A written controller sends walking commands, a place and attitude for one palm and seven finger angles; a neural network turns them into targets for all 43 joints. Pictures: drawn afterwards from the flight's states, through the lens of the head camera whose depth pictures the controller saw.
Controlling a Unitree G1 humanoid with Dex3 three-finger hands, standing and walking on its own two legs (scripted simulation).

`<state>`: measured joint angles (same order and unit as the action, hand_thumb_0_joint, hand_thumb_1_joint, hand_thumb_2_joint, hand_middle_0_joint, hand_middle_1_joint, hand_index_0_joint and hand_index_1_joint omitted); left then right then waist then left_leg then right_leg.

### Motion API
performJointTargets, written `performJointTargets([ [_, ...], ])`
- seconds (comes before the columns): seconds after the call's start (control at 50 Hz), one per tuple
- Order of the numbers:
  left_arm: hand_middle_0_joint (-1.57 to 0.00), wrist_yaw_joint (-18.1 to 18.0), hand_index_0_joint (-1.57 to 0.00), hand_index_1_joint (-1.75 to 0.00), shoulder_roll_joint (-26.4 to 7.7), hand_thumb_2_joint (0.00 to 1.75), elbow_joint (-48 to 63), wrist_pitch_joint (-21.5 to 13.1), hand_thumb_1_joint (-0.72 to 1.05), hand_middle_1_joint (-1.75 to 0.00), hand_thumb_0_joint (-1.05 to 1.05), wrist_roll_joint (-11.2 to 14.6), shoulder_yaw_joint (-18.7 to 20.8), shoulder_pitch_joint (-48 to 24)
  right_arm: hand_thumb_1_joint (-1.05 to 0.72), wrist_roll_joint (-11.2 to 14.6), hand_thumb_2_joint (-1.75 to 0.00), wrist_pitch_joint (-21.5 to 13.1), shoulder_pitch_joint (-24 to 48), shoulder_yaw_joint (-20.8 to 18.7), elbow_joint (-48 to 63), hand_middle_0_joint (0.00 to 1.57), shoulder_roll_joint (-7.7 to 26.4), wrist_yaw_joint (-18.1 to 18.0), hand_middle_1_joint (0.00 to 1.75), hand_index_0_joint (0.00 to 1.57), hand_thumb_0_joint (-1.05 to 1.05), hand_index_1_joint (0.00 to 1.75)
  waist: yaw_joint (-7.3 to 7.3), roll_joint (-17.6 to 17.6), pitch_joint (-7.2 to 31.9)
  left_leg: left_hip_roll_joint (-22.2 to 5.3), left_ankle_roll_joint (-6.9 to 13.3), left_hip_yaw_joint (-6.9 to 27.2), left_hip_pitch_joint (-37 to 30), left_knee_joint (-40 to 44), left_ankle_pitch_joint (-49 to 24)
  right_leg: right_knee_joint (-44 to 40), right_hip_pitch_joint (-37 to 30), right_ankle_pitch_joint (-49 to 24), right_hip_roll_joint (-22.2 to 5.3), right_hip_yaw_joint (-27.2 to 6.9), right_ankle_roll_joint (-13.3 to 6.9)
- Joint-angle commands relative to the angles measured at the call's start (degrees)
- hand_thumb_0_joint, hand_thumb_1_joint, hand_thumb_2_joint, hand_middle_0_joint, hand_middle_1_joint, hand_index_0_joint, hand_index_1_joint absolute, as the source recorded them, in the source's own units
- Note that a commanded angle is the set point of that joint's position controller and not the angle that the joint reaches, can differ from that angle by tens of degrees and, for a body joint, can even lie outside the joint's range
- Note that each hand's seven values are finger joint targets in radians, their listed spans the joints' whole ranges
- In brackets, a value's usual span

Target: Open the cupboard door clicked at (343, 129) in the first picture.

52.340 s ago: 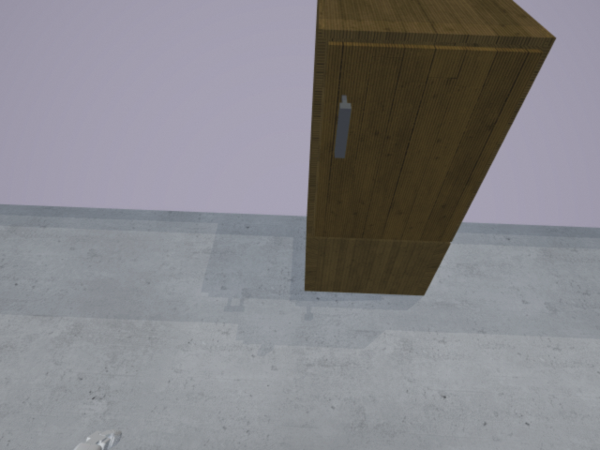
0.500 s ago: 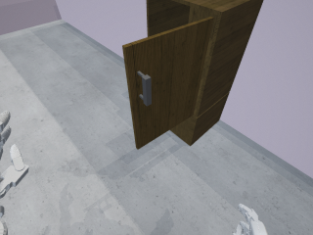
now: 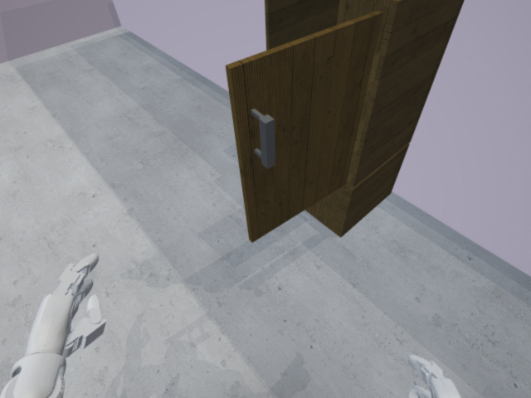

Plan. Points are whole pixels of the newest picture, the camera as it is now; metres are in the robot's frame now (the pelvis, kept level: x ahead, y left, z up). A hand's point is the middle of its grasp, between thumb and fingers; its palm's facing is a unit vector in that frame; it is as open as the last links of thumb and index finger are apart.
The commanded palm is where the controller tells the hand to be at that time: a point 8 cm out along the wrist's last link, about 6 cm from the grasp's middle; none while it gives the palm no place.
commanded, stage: let the arm hang, fingers relaxed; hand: left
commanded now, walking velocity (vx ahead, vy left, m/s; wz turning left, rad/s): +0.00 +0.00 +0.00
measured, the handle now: (262, 138) +0.64 +0.06 +0.02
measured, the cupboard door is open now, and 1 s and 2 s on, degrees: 84 84 84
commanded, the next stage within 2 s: look to check the result in 1.00 s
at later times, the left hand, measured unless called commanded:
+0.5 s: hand out of the picture -0.05 +0.19 -0.16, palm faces +0.04 -0.97 -0.25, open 7.3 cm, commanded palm none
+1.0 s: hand out of the picture +0.04 +0.14 -0.17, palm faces +0.03 -0.98 -0.20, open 7.3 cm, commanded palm none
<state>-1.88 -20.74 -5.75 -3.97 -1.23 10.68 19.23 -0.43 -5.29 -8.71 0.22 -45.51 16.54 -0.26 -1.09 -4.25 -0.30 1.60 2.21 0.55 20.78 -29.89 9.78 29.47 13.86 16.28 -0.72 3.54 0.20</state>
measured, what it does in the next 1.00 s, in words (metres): stands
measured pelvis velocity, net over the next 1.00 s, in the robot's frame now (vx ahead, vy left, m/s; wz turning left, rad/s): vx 0.02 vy -0.03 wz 0.01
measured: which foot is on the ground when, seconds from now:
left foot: down 0.00-1.00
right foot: down 0.00-1.00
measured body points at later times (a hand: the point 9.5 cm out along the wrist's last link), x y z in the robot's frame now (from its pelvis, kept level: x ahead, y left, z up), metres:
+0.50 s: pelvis +0.00 -0.01 +0.00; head +0.02 -0.02 +0.45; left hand -0.05 +0.24 -0.14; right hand +0.00 -0.24 -0.16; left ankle +0.06 +0.09 -0.73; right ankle -0.01 -0.12 -0.73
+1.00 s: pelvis +0.02 -0.03 +0.01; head +0.03 -0.04 +0.46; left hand +0.04 +0.20 -0.15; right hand +0.03 -0.26 -0.16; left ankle +0.06 +0.09 -0.73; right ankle -0.01 -0.12 -0.73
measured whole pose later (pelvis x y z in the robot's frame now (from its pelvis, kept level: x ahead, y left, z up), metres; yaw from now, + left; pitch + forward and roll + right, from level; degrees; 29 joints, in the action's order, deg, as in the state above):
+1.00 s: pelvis +0.02 -0.03 +0.01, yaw +1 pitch -2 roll +0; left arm -1.3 -8.6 -64.8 -0.3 -0.5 0.6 13.0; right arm -1.4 0.7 -12.8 0.4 -65.7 9.6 -1.7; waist 0.6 -0.9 -2.9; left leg 0.6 -0.2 1.8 12.8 -24.2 9.2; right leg 24.4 6.1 16.3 0.6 4.5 -2.0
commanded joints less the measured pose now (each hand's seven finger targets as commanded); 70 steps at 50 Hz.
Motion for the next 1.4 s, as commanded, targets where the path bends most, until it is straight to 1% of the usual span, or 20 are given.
performJointTargets([
  [0.0,-0.2,1.91,-0.2,-0.3,-2.73,0.9,-16.5,3.23,0.9,-0.3,0.0,-0.89,-4.83,0.61,-0.9,-0.57,-0.9,1.46,0.83,-3.14,2.42,0.2,9.06,-0.01,0.3,0.2,0.0,0.3,0.62,12.33,5.34,-8.23,2.1,10.23,-0.56,4.13,-5.93,-1.66,-2.52,-1.0,-3.5,-4.73,-3.12],
  [0.02,-0.2,1.88,-0.2,-0.3,-3.01,0.9,-20.15,3.28,0.9,-0.3,0.0,-0.85,-5.22,-1.1,-0.9,-0.68,-0.9,2.06,0.72,-2.97,1.38,0.2,8.68,0.09,0.3,0.2,0.0,0.3,0.93,14.65,5.03,-6.88,1.47,9.13,-1.6,2.88,-4.17,-3.13,-1.19,-0.79,-4.89,-5.78,-3.82],
  [0.06,-0.2,1.55,-0.2,-0.3,-2.43,0.9,-26.61,3.85,0.9,-0.3,0.0,-0.41,-6.47,-3.97,-0.9,-0.91,-0.9,3.53,-0.28,-2.23,-0.83,0.2,6.03,0.15,0.3,0.2,0.0,0.3,1.81,13.41,3.44,-4.47,0.26,6.29,-4.43,0.28,-3.4,-5.86,2.24,0.68,-7.57,-7.4,-5.34],
  [0.1,-0.2,1.16,-0.2,-0.3,-1.18,0.9,-31.99,4.42,0.9,-0.3,0.0,-0.01,-7.79,-5.87,-0.9,-1.27,-0.9,4.79,-1.26,-1.52,-2.83,0.2,3.91,0.06,0.3,0.2,0.0,0.3,2.5,6.7,1.66,-3.8,-0.48,5.03,-7.0,0.19,-2.67,-6.91,5.1,3.02,-7.81,-7.67,-5.57],
  [0.12,-0.2,1.08,-0.2,-0.3,-0.84,0.9,-34.63,4.54,0.9,-0.3,0.0,0.13,-8.13,-5.86,-0.9,-1.31,-0.9,5.07,-1.51,-1.22,-3.81,0.2,3.4,0.03,0.3,0.2,0.0,0.3,2.45,1.75,0.94,-4.43,-0.34,6.08,-6.34,2.55,-3.21,-6.01,4.15,3.07,-6.77,-6.73,-4.99],
  [0.16,-0.2,0.91,-0.2,-0.3,-0.27,0.9,-39.76,4.59,0.9,-0.3,0.0,0.37,-8.33,-3.12,-0.9,-1.27,-0.9,5.29,-1.3,-1.11,-5.36,0.2,3.44,-0.25,0.3,0.2,0.0,0.3,1.17,-4.52,0.32,-5.64,0.27,8.67,-3.26,7.11,-0.4,-5.04,-0.06,3.1,-4.6,-5.41,-3.61],
  [0.22,-0.2,0.78,-0.2,-0.3,1.58,0.9,-46.27,4.39,0.9,-0.3,0.0,0.56,-7.93,-0.23,-0.9,-1.2,-0.9,5.68,-2.28,-1.19,-7.94,0.2,1.93,-0.84,0.3,0.2,0.0,0.3,0.48,-7.16,0.43,-5.29,0.15,8.77,-1.87,9.24,4.93,-6.5,-3.36,2.79,-4.34,-5.13,-3.66],
  [0.38,-0.2,0.79,-0.2,-0.3,2.41,0.9,-54.62,3.79,0.9,-0.3,0.0,0.77,-8.59,-0.33,-0.9,-0.69,-0.9,6.18,-7.7,-1.92,-13.82,0.2,1.06,-1.42,0.3,0.2,0.0,0.3,1.85,2.87,-2.08,-5.33,-0.03,7.53,-7.45,8.41,4.81,-11.24,1.05,5.41,-5.23,-4.99,-4.37],
  [0.5,-0.2,0.45,-0.2,-0.3,3.19,0.9,-57.56,3.75,0.9,-0.3,0.0,0.76,-8.61,0.95,-0.9,-0.7,-0.9,5.88,-8.25,-1.97,-16.0,0.2,0.8,-1.64,0.3,0.2,0.0,0.3,1.44,5.12,-4.03,-6.01,0.31,7.63,-6.89,10.42,4.27,-10.65,0.03,4.26,-4.8,-4.16,-3.88],
  [0.56,-0.2,0.32,-0.2,-0.3,3.35,0.9,-58.12,3.69,0.9,-0.3,0.0,0.79,-8.68,1.06,-0.9,-0.7,-0.9,5.76,-7.73,-1.74,-16.76,0.2,0.14,-1.58,0.3,0.2,0.0,0.3,1.27,4.58,-4.34,-5.83,0.28,7.11,-7.37,10.47,2.87,-10.87,0.0,3.84,-5.12,-4.27,-3.79],
  [0.64,-0.2,0.17,-0.2,-0.3,3.16,0.9,-58.21,3.53,0.9,-0.3,0.0,0.73,-8.59,0.4,-0.9,-0.71,-0.9,5.76,-7.34,-1.69,-17.49,0.2,-0.1,-1.52,0.3,0.2,0.0,0.3,1.17,6.05,-4.66,-5.56,0.07,6.11,-8.24,9.63,0.39,-11.51,0.08,3.35,-5.46,-4.45,-3.72],
  [0.78,-0.2,-0.04,-0.2,-0.3,4.1,0.9,-58.3,3.36,0.9,-0.3,0.0,0.89,-8.72,-0.8,-0.9,-0.83,-0.9,5.36,-6.82,-0.96,-18.45,0.2,-1.55,-1.58,0.3,0.2,0.0,0.3,1.12,3.67,-3.97,-5.87,-0.28,5.43,-8.68,9.13,-6.48,-11.07,-2.78,-2.94,-5.9,-4.47,-3.23],
  [0.84,-0.2,-0.14,-0.2,-0.3,4.24,0.9,-58.24,3.3,0.9,-0.3,0.0,0.89,-8.77,-1.11,-0.9,-0.77,-0.9,5.44,-6.61,-0.91,-18.38,0.2,-1.73,-1.64,0.3,0.2,0.0,0.3,1.07,4.14,-4.62,-5.79,-0.46,5.09,-8.84,8.79,-6.84,-11.77,-2.87,-3.66,-5.85,-4.5,-3.2],
  [0.88,-0.2,-0.13,-0.2,-0.3,4.73,0.9,-58.19,3.35,0.9,-0.3,0.0,0.96,-8.75,-1.61,-0.9,-0.9,-0.9,5.44,-6.81,-0.75,-18.78,0.2,-2.12,-1.71,0.3,0.2,0.0,0.3,1.28,2.91,-5.1,-5.82,-0.67,4.93,-8.38,8.99,-6.74,-11.96,-3.11,-3.61,-5.92,-4.73,-3.29],
  [0.98,-0.2,-0.17,-0.2,-0.3,5.41,0.9,-58.22,3.38,0.9,-0.3,0.0,1.04,-8.73,-1.57,-0.9,-0.91,-0.9,5.41,-7.03,-0.75,-18.69,0.2,-2.48,-1.93,0.3,0.2,0.0,0.3,1.24,2.12,-3.87,-5.91,-0.73,4.92,-9.16,8.76,-7.54,-11.86,-4.23,-5.07,-5.65,-4.68,-3.27],
  [1.04,-0.2,-0.23,-0.2,-0.3,5.5,0.9,-58.06,3.27,0.9,-0.3,0.0,1.04,-8.61,-1.28,-0.9,-0.78,-0.9,5.37,-7.31,-0.82,-18.52,0.2,-2.25,-2.08,0.3,0.2,0.0,0.3,1.12,4.04,-3.11,-6.15,-0.67,4.65,-9.68,8.34,-8.64,-11.84,-5.04,-6.94,-5.52,-4.29,-3.16],
  [1.16,-0.2,-0.34,-0.2,-0.3,6.12,0.9,-58.41,3.36,0.9,-0.3,0.0,1.09,-8.73,-0.75,-0.9,-0.76,-0.9,5.55,-7.69,-0.79,-18.9,0.2,-2.84,-2.21,0.3,0.2,0.0,0.3,1.35,4.51,-4.33,-6.11,-0.68,4.16,-10.23,7.97,-9.03,-12.09,-4.31,-8.04,-5.64,-4.17,-3.1],
  [1.24,-0.2,-0.44,-0.2,-0.3,6.14,0.9,-58.44,3.25,0.9,-0.3,0.0,1.1,-8.63,0.12,-0.9,-0.61,-0.9,5.58,-8.08,-0.84,-18.89,0.2,-2.81,-2.32,0.3,0.2,0.0,0.3,1.27,5.43,-3.45,-6.06,-0.68,3.77,-10.86,7.37,-9.32,-12.17,-4.98,-9.36,-5.59,-3.99,-2.89],
  [1.3,-0.2,-0.44,-0.2,-0.3,6.59,0.9,-58.6,3.35,0.9,-0.3,0.0,1.15,-8.83,0.34,-0.9,-0.74,-0.9,5.67,-8.23,-0.78,-19.24,0.2,-3.18,-2.34,0.3,0.2,0.0,0.3,1.42,4.16,-4.0,-6.03,-0.73,3.88,-10.77,7.59,-8.82,-12.23,-4.6,-8.37,-5.58,-4.23,-3.06],
  [1.38,-0.2,-0.47,-0.2,-0.3,6.63,0.9,-58.71,3.19,0.9,-0.3,0.0,1.12,-8.75,0.86,-0.9,-0.69,-0.9,5.47,-8.27,-0.82,-19.26,0.2,-3.19,-2.45,0.3,0.2,0.0,0.3,1.36,4.71,-2.76,-6.19,-0.64,3.7,-11.56,7.31,-10.31,-11.77,-5.55,-11.32,-5.63,-4.13,-2.95],
])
